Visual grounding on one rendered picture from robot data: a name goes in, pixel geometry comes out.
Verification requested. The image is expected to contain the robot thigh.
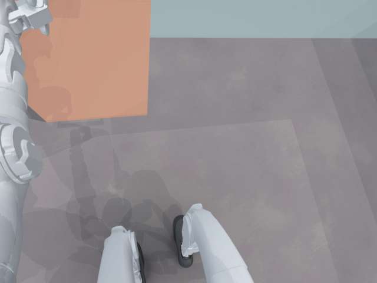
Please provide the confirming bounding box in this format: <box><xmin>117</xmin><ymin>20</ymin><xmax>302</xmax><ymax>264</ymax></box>
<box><xmin>183</xmin><ymin>209</ymin><xmax>254</xmax><ymax>283</ymax></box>
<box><xmin>97</xmin><ymin>230</ymin><xmax>139</xmax><ymax>283</ymax></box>

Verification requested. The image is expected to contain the robot right thigh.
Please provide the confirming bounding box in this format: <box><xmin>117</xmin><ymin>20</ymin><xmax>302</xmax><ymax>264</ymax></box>
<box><xmin>183</xmin><ymin>209</ymin><xmax>254</xmax><ymax>283</ymax></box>

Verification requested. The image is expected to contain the robot left hand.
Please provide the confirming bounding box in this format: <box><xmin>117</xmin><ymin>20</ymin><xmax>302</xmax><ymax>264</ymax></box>
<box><xmin>0</xmin><ymin>0</ymin><xmax>53</xmax><ymax>40</ymax></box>

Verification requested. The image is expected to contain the cabinet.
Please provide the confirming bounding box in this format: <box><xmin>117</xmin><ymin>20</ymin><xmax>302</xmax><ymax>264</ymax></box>
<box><xmin>14</xmin><ymin>0</ymin><xmax>151</xmax><ymax>122</ymax></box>

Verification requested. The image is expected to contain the left robot upper arm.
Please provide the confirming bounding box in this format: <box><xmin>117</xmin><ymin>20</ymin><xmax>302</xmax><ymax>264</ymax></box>
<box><xmin>0</xmin><ymin>123</ymin><xmax>43</xmax><ymax>283</ymax></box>

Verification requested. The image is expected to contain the robot left thigh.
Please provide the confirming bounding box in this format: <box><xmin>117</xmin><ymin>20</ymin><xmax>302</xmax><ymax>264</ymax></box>
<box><xmin>97</xmin><ymin>230</ymin><xmax>139</xmax><ymax>283</ymax></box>

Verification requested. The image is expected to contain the left robot forearm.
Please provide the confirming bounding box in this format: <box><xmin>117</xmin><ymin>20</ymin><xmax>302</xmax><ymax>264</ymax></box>
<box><xmin>0</xmin><ymin>24</ymin><xmax>30</xmax><ymax>134</ymax></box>

